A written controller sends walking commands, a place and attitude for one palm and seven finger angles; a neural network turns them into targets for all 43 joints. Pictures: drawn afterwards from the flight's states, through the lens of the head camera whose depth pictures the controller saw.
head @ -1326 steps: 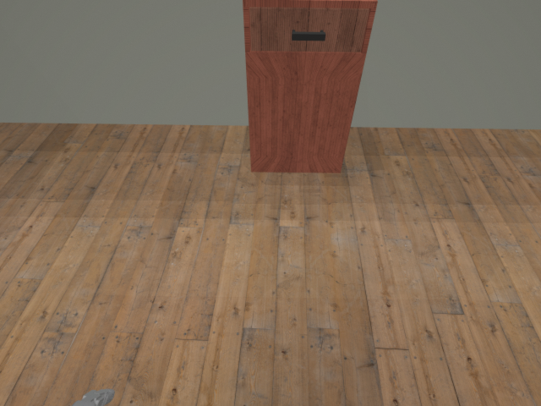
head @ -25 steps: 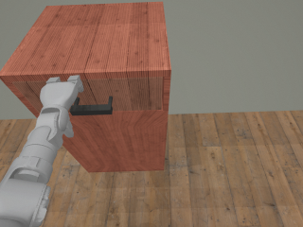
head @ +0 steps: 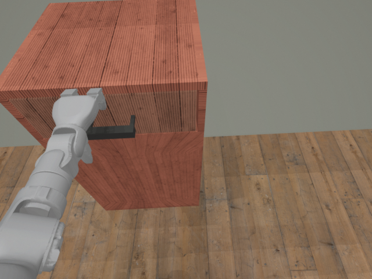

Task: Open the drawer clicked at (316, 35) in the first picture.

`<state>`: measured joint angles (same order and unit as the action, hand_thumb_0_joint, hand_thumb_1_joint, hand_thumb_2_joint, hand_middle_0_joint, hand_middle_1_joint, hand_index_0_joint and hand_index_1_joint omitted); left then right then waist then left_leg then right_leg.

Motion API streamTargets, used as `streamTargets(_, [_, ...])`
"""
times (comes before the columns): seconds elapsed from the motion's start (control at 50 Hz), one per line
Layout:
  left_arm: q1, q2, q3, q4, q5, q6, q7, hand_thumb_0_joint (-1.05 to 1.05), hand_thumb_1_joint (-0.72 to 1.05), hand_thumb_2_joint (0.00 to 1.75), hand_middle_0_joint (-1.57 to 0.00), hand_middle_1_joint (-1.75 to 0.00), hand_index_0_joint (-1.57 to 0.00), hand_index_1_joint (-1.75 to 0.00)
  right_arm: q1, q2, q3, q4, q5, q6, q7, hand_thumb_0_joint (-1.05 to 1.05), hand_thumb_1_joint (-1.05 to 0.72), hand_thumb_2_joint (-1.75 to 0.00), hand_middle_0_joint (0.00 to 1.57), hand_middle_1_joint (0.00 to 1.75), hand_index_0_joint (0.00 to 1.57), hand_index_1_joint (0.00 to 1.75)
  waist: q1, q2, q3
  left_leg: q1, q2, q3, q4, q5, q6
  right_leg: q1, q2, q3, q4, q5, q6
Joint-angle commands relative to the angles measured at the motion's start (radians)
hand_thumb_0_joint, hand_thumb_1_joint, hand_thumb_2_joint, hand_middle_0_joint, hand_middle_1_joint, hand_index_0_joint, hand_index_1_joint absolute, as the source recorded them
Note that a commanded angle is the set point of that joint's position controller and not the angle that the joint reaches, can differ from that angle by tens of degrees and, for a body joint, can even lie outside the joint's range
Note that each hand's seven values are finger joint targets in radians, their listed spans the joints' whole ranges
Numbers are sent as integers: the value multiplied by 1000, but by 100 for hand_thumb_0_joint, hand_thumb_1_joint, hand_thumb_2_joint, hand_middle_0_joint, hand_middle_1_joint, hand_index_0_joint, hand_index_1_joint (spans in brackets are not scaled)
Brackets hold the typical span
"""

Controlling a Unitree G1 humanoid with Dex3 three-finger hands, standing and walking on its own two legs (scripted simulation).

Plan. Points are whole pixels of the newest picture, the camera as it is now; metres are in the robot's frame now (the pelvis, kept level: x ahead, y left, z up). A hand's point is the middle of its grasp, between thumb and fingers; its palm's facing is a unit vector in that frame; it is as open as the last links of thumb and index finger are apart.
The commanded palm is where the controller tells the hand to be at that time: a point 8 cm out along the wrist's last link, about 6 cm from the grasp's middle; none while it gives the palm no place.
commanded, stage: re-aim the fingers above the handle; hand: left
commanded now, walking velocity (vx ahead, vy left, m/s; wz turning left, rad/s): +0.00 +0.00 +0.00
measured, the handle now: (110, 126) +0.49 +0.21 +0.00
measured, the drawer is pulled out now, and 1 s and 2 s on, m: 0.00 0.00 0.00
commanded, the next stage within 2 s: lower the fingers behind the handle in 0.74 s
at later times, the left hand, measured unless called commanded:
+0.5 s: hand (87, 126) +0.44 +0.24 +0.06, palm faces +0.02 +0.00 -1.00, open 13.8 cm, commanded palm +0.41 +0.23 +0.12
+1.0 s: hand (84, 132) +0.42 +0.25 +0.06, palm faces -0.03 -0.01 -1.00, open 13.8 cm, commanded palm +0.40 +0.23 +0.11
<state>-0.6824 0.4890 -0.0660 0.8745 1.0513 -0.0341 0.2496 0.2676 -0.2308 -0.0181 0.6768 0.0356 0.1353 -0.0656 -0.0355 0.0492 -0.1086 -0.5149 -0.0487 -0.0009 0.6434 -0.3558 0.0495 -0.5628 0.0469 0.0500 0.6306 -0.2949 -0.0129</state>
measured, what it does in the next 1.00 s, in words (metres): stands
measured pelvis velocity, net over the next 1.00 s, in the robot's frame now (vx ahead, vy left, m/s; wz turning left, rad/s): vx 0.01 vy -0.01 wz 0.01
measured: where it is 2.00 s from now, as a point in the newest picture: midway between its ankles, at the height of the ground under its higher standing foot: outside the picture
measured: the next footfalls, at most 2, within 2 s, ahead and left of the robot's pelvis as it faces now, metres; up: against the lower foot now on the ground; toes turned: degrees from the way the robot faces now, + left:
none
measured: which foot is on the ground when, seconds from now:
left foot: down 0.00-1.00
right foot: down 0.00-1.00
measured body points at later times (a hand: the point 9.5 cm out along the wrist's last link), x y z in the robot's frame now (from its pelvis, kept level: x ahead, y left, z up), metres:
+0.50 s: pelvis +0.00 +0.00 +0.00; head +0.06 -0.02 +0.44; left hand +0.43 +0.24 +0.12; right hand +0.08 -0.27 -0.13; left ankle -0.03 +0.09 -0.72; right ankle +0.00 -0.11 -0.72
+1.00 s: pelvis +0.01 -0.01 +0.00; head +0.06 -0.02 +0.45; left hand +0.42 +0.24 +0.11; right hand +0.11 -0.27 -0.13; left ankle -0.03 +0.09 -0.72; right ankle +0.00 -0.11 -0.72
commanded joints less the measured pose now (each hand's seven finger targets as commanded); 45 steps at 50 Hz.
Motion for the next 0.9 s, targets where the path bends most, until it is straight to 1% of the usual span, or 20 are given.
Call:
streamTargets(0.0, [-410, 276, 94, -140, -27, 24, -19, 0, -50, 30, -30, -120, -30, -120, 53, -169, -66, -100, -4, -34, -15, 0, -90, -90, 20, 30, 20, 30, -10, -52, -350, 135, 20, 14, -62, 354, -5, 253, -9, -44, -63, 286, -24])
streamTargets(0.06, [-431, 221, 48, -150, -34, -14, -48, 0, -50, 30, -30, -120, -30, -120, 62, -170, -65, -107, -3, -35, -13, 0, -90, -90, 20, 30, 20, 30, -25, -49, -307, 136, 20, 4, -63, 347, -6, 214, -9, -49, -67, 261, -28])
streamTargets(0.08, [-448, 236, 57, -168, -30, -29, -47, 0, -50, 30, -30, -120, -30, -120, 65, -170, -67, -105, -3, -37, -12, 0, -90, -90, 20, 30, 20, 30, -21, -29, -302, 139, 21, 0, -61, 340, -6, 198, -9, -47, -65, 246, -29])
streamTargets(0.1, [-439, 216, 43, -176, -25, -38, -46, 0, -50, 30, -30, -120, -30, -120, 67, -168, -69, -105, -7, -40, -9, 0, -90, -90, 20, 30, 20, 30, -19, -14, -313, 150, 19, 0, -54, 349, -7, 190, -7, -47, -59, 249, -31])
streamTargets(0.18, [-421, 221, 62, -237, -19, -75, -35, 0, -50, 30, -30, -120, -30, -120, 77, -164, -80, -110, -14, -41, 1, 0, -90, -90, 20, 30, 20, 30, -3, 11, -366, 169, 19, -5, -34, 414, -12, 198, -4, -44, -41, 286, -37])
streamTargets(0.22, [-399, 200, 57, -246, -25, -81, -22, 0, -50, 30, -30, -120, -30, -120, 73, -162, -83, -111, -15, -42, 8, 0, -90, -90, 20, 30, 20, 30, -1, 16, -358, 165, 19, -2, -27, 419, -14, 191, -2, -45, -36, 290, -37])
streamTargets(0.24, [-399, 256, 108, -249, -23, -83, -10, 0, -50, 30, -30, -120, -30, -120, 75, -166, -85, -105, -15, -42, 9, 0, -90, -90, 20, 30, 20, 30, 6, 2, -357, 152, 20, -3, -27, 421, -14, 201, -1, -44, -31, 299, -39])
streamTargets(0.32, [-425, 251, 108, -273, -12, -67, 34, 0, -50, 30, -30, -120, -30, -120, 65, -163, -87, -100, -17, -44, 16, 0, -90, -90, 20, 30, 20, 30, 3, 17, -365, 159, 21, -5, -23, 441, -18, 186, 2, -50, -21, 297, -39])
streamTargets(0.38, [-415, 314, 158, -260, -3, -38, 60, 0, -50, 30, -30, -120, -30, -120, 61, -165, -84, -98, -17, -43, 15, 0, -90, -90, 20, 30, 20, 30, 15, 10, -398, 144, 16, 1, -26, 440, -17, 230, 2, -45, -19, 318, -38])
streamTargets(0.46, [-393, 247, 101, -263, -9, 4, 44, 0, -50, 30, -30, -120, -30, -120, 51, -166, -85, -101, -13, -43, 20, 0, -90, -90, 20, 30, 20, 30, 7, 33, -412, 185, 24, -2, -27, 509, -23, 229, 3, -54, -20, 343, -39])
streamTargets(0.5, [-384, 155, 27, -262, -26, 23, 16, 0, -50, 30, -30, -120, -30, -120, 56, -166, -88, -100, -9, -43, 26, 0, -90, -90, 20, 30, 20, 30, -14, 0, -383, 212, 31, -6, -24, 518, -19, 199, 4, -59, -33, 339, -32])
streamTargets(0.56, [-372, 193, 50, -257, -38, 28, -18, 0, -50, 30, -30, -120, -30, -120, 46, -174, -81, -108, -8, -33, 17, 0, -90, -90, 20, 30, 20, 30, -14, -60, -363, 187, 25, -6, -37, 469, -11, 238, -1, -52, -47, 340, -30])
streamTargets(0.58, [-376, 158, 19, -264, -39, 24, -29, 0, -50, 30, -30, -120, -30, -120, 40, -167, -80, -114, -6, -33, 16, 0, -90, -90, 20, 30, 20, 30, -17, -59, -354, 186, 23, -4, -40, 446, -8, 232, -4, -52, -50, 330, -27])
streamTargets(0.68, [-387, 234, 78, -255, -21, -11, -35, 0, -50, 30, -30, -120, -30, -120, 25, -162, -67, -114, -11, -28, 4, 0, -90, -90, 20, 30, 20, 30, 1, -59, -305, 139, 14, 3, -52, 393, -5, 248, -10, -43, -51, 322, -32])
streamTargets(0.74, [-381, 265, 114, -277, -11, -33, -14, 0, -50, 30, -30, -120, -30, -120, 21, -154, -66, -120, -17, -32, 3, 0, -90, -90, 20, 30, 20, 30, 22, -16, -337, 138, 12, 7, -47, 423, -10, 262, -9, -40, -36, 344, -37])
streamTargets(0.76, [-374, 304, 152, -282, -8, -40, -6, 0, -50, 30, -30, -120, -30, -120, 24, -156, -69, -120, -19, -31, 1, 0, -90, -90, 20, 30, 20, 30, 33, -16, -368, 137, 12, 7, -43, 442, -12, 287, -8, -38, -30, 356, -39])
streamTargets(0.78, [-390, 290, 135, -303, -3, -44, 1, 0, -50, 30, -30, -120, -30, -120, 22, -151, -70, -120, -19, -33, 3, 0, -90, -90, 20, 30, 20, 30, 25, 6, -385, 149, 12, 8, -36, 460, -13, 279, -9, -36, -24, 375, -36])
streamTargets(0.82, [-341, 277, 141, -322, -4, -40, 15, 0, -50, 30, -30, -120, -30, -120, 22, -150, -76, -120, -21, -38, 9, 0, -90, -90, 20, 30, 20, 30, 34, 20, -411, 175, 16, 9, -26, 522, -17, 276, -5, -39, -16, 406, -36])
streamTargets(0.84, [-318, 235, 109, -322, -6, -33, 17, 0, -50, 30, -30, -120, -30, -120, 21, -147, -80, -120, -21, -39, 13, 0, -90, -90, 20, 30, 20, 30, 28, 28, -409, 184, 18, 13, -20, 542, -18, 265, -5, -39, -17, 415, -34])
streamTargets(0.88, [-259, 197, 87, -296, -17, -15, 9, 0, -50, 30, -30, -120, -30, -120, 32, -154, -84, -114, -15, -40, 22, 0, -90, -90, 20, 30, 20, 30, 19, -2, -390, 187, 25, 7, -14, 576, -22, 247, -2, -46, -18, 419, -32])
